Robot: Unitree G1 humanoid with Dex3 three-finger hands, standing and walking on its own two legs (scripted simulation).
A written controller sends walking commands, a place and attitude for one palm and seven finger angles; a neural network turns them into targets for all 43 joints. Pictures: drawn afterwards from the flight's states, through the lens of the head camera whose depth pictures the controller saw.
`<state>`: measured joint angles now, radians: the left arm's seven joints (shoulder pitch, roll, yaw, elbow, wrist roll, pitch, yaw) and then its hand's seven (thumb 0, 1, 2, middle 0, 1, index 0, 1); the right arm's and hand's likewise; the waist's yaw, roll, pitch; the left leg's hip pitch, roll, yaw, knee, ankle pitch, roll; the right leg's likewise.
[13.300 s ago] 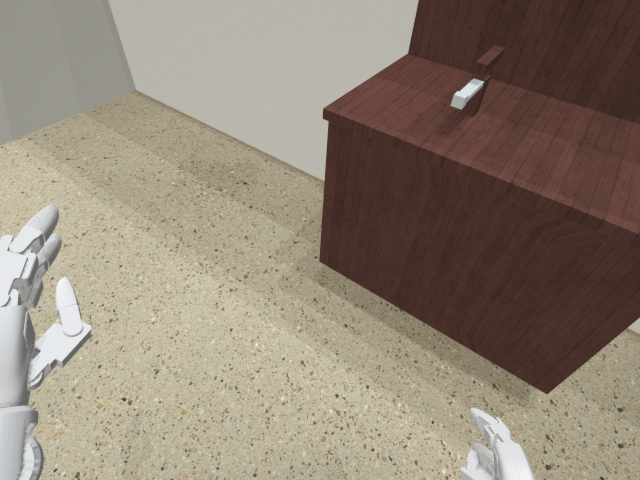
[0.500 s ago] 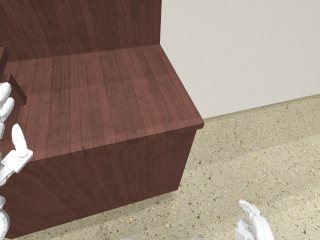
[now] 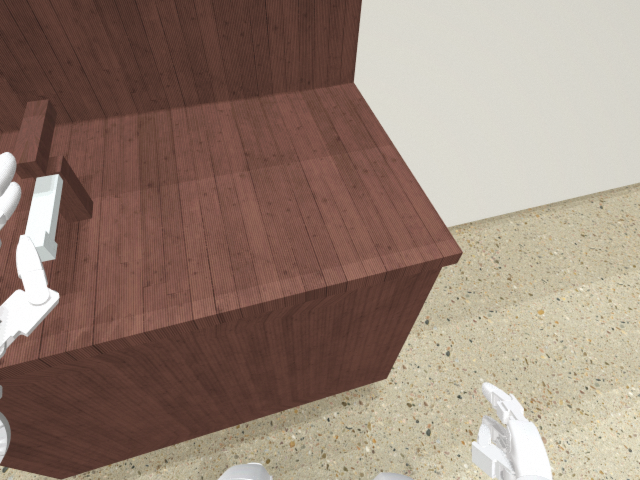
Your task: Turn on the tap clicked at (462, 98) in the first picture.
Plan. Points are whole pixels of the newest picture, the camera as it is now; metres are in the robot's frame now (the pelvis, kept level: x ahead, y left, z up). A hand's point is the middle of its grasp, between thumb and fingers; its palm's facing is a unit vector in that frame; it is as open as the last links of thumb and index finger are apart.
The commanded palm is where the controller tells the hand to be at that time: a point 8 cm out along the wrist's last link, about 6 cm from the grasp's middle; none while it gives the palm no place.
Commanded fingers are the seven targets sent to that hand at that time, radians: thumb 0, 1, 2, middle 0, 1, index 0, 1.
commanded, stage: shuffle to correct the standing spot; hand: left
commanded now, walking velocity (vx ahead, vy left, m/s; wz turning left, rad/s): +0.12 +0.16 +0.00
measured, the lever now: (38, 247) +0.35 +0.37 +0.08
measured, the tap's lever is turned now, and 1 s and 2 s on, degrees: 0 0 0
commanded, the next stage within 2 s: come to a stop and stand still in 0.08 s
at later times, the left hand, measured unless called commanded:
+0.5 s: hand out of the picture +0.25 +0.32 +0.20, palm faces +0.34 -0.85 -0.40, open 7.4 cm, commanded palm +0.19 +0.36 +0.20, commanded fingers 0.00 0.90 0.90 -0.20 -0.30 -0.20 -0.30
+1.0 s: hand out of the picture +0.26 +0.32 +0.18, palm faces +0.37 -0.85 -0.37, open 7.4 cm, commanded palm +0.20 +0.36 +0.20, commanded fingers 0.00 0.90 0.90 -0.20 -0.30 -0.20 -0.30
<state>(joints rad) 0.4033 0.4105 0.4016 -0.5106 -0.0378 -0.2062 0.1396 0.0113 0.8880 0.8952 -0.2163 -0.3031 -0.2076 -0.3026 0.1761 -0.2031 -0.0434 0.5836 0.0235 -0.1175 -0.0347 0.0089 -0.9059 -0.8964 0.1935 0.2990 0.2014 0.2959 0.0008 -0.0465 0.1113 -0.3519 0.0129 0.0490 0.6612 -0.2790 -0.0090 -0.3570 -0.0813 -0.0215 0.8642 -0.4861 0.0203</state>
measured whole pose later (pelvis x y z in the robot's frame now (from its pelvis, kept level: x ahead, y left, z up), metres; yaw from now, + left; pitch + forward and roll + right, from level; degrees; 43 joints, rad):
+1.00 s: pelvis +0.04 +0.08 +0.03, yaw -2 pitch -1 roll -1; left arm 0.46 0.36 0.33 -0.46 -0.07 -0.11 0.14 0.01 0.89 0.90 -0.21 -0.30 -0.21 -0.30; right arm 0.21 -0.22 0.01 0.58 0.01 -0.07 -0.06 0.01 -0.90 -0.90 0.20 0.30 0.20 0.30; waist 0.00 0.01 0.01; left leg -0.23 0.01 0.08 0.44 -0.20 0.03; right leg -0.16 0.06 -0.07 0.36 -0.19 -0.06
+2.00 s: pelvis +0.00 +0.09 +0.02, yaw -1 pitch +0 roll -1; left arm 0.39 0.41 0.36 -0.47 -0.10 -0.21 0.08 0.01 0.89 0.90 -0.21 -0.30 -0.20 -0.30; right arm 0.21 -0.17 0.03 0.55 0.02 -0.14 0.02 0.01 -0.90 -0.90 0.20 0.30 0.21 0.30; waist 0.02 -0.05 0.06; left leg -0.33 -0.01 0.08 0.50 -0.18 0.05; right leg -0.29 0.02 -0.09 0.49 -0.21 -0.04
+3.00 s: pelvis +0.01 +0.05 +0.02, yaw -1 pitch -2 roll -1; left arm 0.25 0.45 0.35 -0.32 -0.04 -0.15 0.06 0.01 0.88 0.89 -0.22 -0.30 -0.21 -0.30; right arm 0.21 -0.21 0.02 0.58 0.02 -0.13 -0.05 0.01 -0.90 -0.90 0.20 0.30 0.20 0.30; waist 0.08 0.00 0.04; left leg -0.26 0.06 0.04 0.48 -0.18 0.01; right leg -0.17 0.10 -0.12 0.35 -0.16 -0.05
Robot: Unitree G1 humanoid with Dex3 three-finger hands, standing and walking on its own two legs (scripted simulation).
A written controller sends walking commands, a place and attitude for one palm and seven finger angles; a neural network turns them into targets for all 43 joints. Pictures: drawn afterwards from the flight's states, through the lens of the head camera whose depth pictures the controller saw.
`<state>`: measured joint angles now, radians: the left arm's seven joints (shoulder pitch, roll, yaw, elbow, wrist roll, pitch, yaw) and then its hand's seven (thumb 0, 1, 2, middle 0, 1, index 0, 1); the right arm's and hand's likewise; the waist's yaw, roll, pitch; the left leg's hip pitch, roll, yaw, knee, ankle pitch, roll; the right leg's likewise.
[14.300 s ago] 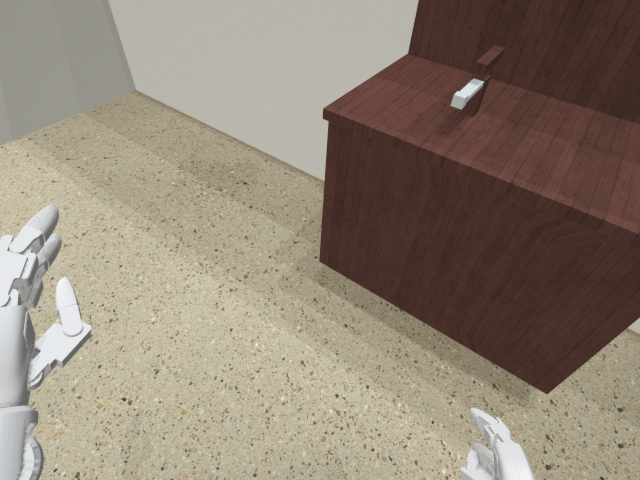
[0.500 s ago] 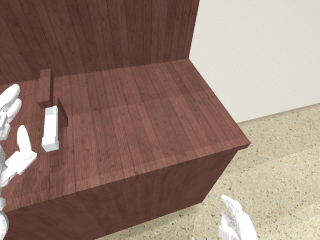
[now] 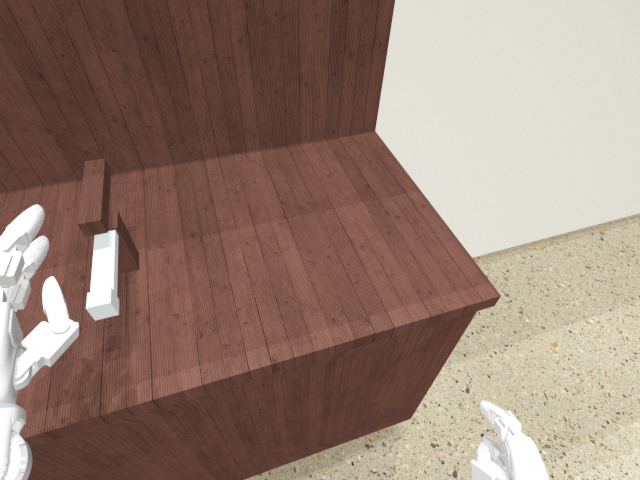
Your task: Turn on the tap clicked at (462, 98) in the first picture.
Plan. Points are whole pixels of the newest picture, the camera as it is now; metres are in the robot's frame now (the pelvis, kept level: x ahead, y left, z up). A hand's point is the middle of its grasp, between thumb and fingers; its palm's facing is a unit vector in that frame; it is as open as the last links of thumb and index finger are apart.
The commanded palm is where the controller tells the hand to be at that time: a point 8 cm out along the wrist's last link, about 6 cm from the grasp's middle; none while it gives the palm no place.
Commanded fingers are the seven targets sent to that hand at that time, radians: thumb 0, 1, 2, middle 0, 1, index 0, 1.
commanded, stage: come to a stop and stand still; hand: left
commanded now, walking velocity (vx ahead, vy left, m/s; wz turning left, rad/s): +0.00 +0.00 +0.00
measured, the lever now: (103, 304) +0.30 +0.30 +0.05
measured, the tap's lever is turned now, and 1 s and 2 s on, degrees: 0 0 0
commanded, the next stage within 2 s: look again from close up in 0.10 s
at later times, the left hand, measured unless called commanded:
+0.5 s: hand (18, 329) +0.21 +0.30 +0.15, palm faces +0.44 -0.83 -0.35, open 7.4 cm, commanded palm +0.14 +0.31 +0.17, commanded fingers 0.00 0.90 0.90 -0.20 -0.30 -0.20 -0.30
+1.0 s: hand (50, 349) +0.19 +0.26 +0.16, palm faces +0.35 -0.87 -0.34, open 7.4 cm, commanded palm +0.12 +0.29 +0.17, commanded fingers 0.00 0.90 0.90 -0.20 -0.30 -0.20 -0.30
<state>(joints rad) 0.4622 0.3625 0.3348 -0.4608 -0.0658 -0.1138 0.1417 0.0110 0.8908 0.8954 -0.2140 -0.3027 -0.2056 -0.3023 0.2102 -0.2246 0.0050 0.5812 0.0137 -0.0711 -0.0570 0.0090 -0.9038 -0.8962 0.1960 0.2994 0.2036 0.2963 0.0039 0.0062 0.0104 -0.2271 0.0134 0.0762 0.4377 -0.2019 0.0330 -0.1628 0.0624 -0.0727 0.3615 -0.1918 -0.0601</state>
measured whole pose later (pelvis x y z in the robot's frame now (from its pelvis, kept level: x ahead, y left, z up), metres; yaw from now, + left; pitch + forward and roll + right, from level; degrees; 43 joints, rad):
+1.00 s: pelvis -0.03 +0.01 -0.01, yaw +1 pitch +0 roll -1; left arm 0.39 0.41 0.36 -0.47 -0.10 -0.21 0.08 0.01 0.89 0.90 -0.21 -0.30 -0.20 -0.30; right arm 0.21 -0.17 0.03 0.55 0.02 -0.14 0.02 0.01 -0.90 -0.90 0.20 0.30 0.21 0.30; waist 0.02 -0.05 0.06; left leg -0.33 -0.01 0.08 0.50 -0.18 0.05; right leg -0.29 0.02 -0.09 0.49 -0.21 -0.04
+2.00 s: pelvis -0.03 -0.03 +0.00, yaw +1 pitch -2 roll -1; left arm 0.25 0.45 0.35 -0.32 -0.04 -0.15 0.06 0.01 0.88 0.89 -0.22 -0.30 -0.21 -0.30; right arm 0.21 -0.21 0.02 0.58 0.02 -0.13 -0.05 0.01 -0.90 -0.90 0.20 0.30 0.20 0.30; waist 0.08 0.00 0.04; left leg -0.26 0.06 0.04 0.48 -0.18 0.01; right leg -0.17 0.10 -0.12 0.35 -0.16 -0.05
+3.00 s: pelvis -0.01 +0.07 +0.00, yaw +1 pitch -1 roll -2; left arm 0.41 0.36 0.35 -0.45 -0.03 -0.20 0.11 0.01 0.89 0.90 -0.21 -0.30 -0.21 -0.30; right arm 0.20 -0.20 0.02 0.56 0.01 -0.10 -0.03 0.01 -0.90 -0.90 0.20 0.30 0.21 0.30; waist 0.04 -0.02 0.06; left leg -0.22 -0.09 0.09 0.40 -0.18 0.10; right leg -0.18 -0.01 -0.03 0.40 -0.19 0.02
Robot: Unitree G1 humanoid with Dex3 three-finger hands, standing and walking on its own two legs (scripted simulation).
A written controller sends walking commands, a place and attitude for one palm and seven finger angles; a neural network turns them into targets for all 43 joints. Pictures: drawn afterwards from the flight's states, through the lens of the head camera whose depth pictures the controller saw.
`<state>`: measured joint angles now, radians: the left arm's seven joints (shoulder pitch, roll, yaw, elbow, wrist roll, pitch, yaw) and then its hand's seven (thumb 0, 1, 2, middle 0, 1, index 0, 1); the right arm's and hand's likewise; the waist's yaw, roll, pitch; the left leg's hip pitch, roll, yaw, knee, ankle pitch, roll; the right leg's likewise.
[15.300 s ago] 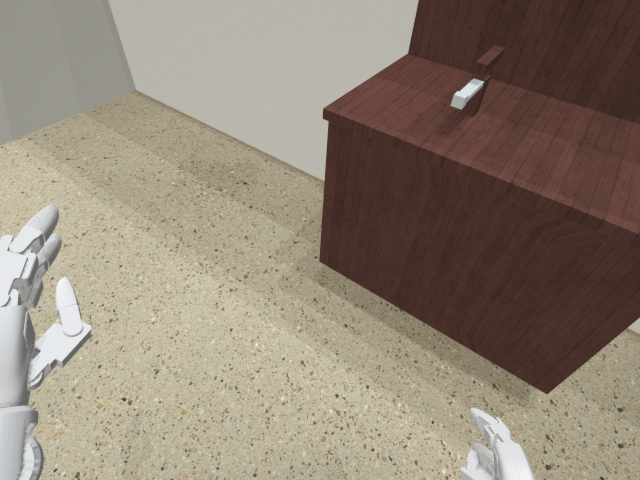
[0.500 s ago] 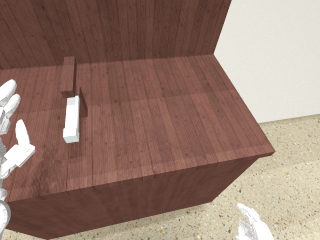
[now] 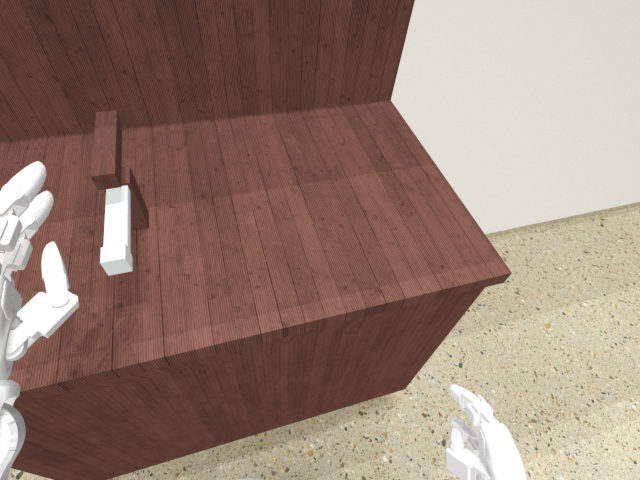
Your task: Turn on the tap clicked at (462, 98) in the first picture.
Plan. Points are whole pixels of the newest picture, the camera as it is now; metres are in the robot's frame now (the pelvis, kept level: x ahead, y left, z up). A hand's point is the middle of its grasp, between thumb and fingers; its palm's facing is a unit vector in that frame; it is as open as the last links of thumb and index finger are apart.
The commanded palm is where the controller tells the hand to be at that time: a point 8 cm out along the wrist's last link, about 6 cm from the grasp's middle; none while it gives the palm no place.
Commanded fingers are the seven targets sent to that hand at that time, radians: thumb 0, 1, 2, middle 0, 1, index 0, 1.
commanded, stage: shuffle to correct the standing spot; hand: left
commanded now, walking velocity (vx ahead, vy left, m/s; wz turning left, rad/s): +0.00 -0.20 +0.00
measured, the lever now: (116, 259) +0.34 +0.29 +0.06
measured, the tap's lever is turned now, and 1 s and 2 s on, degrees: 0 0 0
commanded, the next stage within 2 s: come to a stop and stand still in 0.34 s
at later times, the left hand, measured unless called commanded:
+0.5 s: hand (161, 301) +0.23 +0.17 +0.17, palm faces +0.28 -0.89 -0.36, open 7.4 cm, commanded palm +0.18 +0.22 +0.18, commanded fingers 0.00 0.90 0.90 -0.20 -0.30 -0.20 -0.30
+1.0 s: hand (88, 286) +0.24 +0.23 +0.18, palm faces +0.40 -0.81 -0.42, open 7.4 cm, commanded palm +0.16 +0.24 +0.18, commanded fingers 0.00 0.90 0.90 -0.20 -0.30 -0.20 -0.30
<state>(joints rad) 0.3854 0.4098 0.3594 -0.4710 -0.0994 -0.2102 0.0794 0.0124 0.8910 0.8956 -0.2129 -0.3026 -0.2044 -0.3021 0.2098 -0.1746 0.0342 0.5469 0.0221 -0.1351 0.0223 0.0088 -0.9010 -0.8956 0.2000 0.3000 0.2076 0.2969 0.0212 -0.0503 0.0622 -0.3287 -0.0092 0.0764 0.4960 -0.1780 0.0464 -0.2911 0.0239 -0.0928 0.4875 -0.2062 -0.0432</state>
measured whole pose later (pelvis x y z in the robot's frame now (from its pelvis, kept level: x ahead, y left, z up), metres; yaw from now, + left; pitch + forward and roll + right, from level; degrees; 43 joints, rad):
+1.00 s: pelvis +0.00 -0.04 +0.00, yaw +0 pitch -2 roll -1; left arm 0.25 0.45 0.35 -0.32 -0.04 -0.15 0.06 0.01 0.88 0.89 -0.22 -0.30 -0.21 -0.30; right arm 0.21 -0.21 0.02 0.58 0.02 -0.13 -0.05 0.01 -0.90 -0.90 0.20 0.30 0.20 0.30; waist 0.08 0.00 0.04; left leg -0.26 0.06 0.04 0.48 -0.18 0.01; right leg -0.17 0.10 -0.12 0.35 -0.16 -0.05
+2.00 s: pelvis +0.02 +0.06 +0.01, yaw +0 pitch -1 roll -2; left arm 0.41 0.36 0.35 -0.45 -0.03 -0.20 0.11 0.01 0.89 0.90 -0.21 -0.30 -0.21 -0.30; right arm 0.20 -0.20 0.02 0.56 0.01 -0.10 -0.03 0.01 -0.90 -0.90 0.20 0.30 0.21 0.30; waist 0.04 -0.02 0.06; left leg -0.22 -0.09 0.09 0.40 -0.18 0.10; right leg -0.18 -0.01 -0.03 0.40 -0.19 0.02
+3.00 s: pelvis +0.03 -0.05 +0.00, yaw -1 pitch +1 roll -1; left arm 0.47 0.39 0.36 -0.50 -0.10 -0.15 0.08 0.01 0.89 0.90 -0.22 -0.30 -0.21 -0.30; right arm 0.20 -0.22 -0.02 0.54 0.02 -0.08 -0.05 0.01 -0.90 -0.90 0.20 0.30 0.21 0.30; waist 0.01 0.00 0.03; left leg -0.30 0.06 0.05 0.50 -0.22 -0.01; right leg -0.23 0.14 -0.07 0.39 -0.20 -0.11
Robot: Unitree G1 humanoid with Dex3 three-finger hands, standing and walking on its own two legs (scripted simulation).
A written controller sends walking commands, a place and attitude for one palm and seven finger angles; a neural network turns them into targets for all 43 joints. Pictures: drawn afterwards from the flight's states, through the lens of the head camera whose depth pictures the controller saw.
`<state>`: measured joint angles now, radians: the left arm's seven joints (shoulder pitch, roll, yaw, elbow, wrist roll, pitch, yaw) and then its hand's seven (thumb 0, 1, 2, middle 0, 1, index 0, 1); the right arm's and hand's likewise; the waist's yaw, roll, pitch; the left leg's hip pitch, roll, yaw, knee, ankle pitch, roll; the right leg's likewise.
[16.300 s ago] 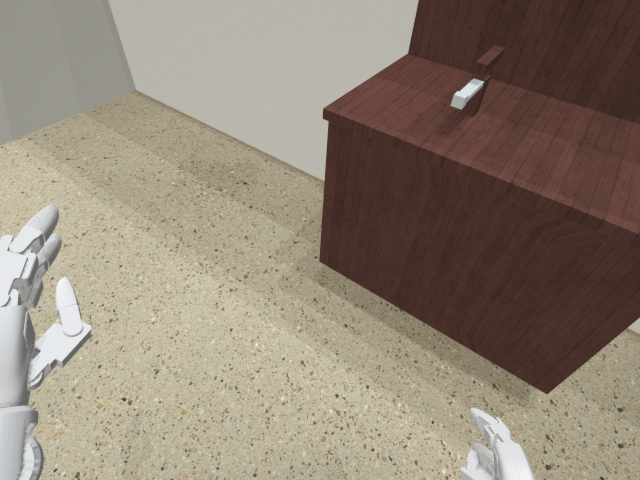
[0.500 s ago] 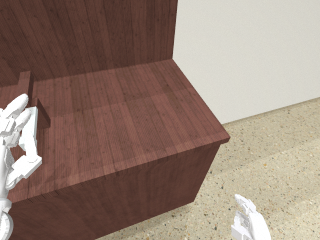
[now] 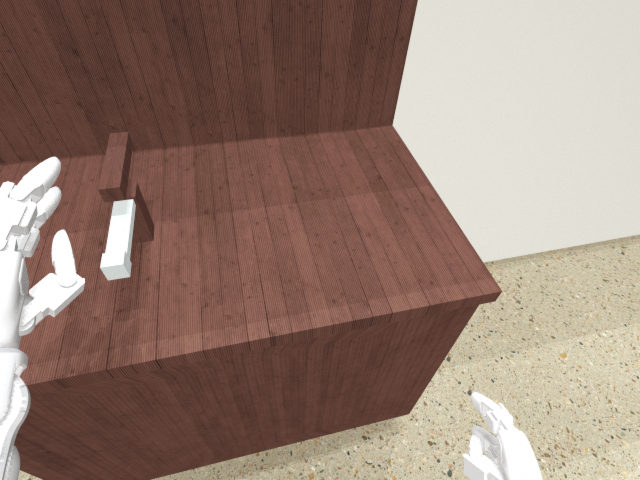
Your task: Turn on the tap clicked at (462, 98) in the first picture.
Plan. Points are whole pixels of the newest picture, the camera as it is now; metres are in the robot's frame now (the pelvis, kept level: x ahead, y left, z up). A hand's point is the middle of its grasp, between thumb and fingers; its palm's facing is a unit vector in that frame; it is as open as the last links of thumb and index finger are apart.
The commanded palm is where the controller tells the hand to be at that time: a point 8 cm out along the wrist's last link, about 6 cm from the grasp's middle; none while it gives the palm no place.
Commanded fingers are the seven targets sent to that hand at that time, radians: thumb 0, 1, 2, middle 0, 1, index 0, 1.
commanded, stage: come to a stop and stand still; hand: left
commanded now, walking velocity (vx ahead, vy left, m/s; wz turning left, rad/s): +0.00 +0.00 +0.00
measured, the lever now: (116, 265) +0.33 +0.33 +0.06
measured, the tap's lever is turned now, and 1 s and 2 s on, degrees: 0 0 0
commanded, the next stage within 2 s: look again from close up in 0.80 s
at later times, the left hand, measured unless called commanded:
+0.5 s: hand (19, 263) +0.25 +0.34 +0.16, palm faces +0.38 -0.86 -0.35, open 7.4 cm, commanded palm +0.18 +0.37 +0.18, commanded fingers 0.00 0.90 0.90 -0.20 -0.30 -0.20 -0.30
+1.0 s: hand (4, 275) +0.24 +0.36 +0.16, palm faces +0.39 -0.84 -0.36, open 7.4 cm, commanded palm +0.18 +0.38 +0.18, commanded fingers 0.00 0.90 0.90 -0.20 -0.30 -0.20 -0.30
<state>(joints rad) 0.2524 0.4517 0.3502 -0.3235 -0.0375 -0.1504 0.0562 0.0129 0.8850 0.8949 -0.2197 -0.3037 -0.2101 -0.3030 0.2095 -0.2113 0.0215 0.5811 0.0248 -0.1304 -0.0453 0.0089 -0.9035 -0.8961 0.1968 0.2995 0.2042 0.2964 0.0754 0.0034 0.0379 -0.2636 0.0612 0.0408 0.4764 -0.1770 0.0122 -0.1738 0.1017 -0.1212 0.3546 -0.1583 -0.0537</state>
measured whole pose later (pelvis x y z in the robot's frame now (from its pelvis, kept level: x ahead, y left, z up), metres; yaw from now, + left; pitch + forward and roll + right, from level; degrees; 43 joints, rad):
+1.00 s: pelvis +0.02 +0.10 +0.00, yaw +0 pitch -1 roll -2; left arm 0.41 0.36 0.35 -0.45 -0.03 -0.20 0.11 0.01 0.89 0.90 -0.21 -0.30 -0.21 -0.30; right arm 0.20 -0.20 0.02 0.56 0.01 -0.10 -0.03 0.01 -0.90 -0.90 0.20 0.30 0.21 0.30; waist 0.04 -0.02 0.06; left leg -0.22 -0.09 0.09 0.40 -0.18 0.10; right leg -0.18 -0.01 -0.03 0.40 -0.19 0.02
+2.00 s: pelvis +0.02 -0.01 +0.00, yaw -1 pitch +1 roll -1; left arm 0.47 0.39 0.36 -0.50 -0.10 -0.15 0.08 0.01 0.89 0.90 -0.22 -0.30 -0.21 -0.30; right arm 0.20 -0.22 -0.02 0.54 0.02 -0.08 -0.05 0.01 -0.90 -0.90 0.20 0.30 0.21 0.30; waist 0.01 0.00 0.03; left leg -0.30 0.06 0.05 0.50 -0.22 -0.01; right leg -0.23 0.14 -0.07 0.39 -0.20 -0.11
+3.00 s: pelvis +0.02 +0.06 +0.00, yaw +2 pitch +1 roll +0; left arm 0.37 0.42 0.35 -0.43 -0.09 -0.26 0.13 0.01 0.89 0.90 -0.21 -0.30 -0.20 -0.30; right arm 0.21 -0.23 0.01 0.59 0.03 -0.18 0.03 0.01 -0.90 -0.90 0.20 0.30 0.20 0.30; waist 0.04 -0.04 0.06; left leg -0.30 -0.08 0.04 0.47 -0.19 0.08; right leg -0.27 0.00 -0.08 0.51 -0.25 -0.03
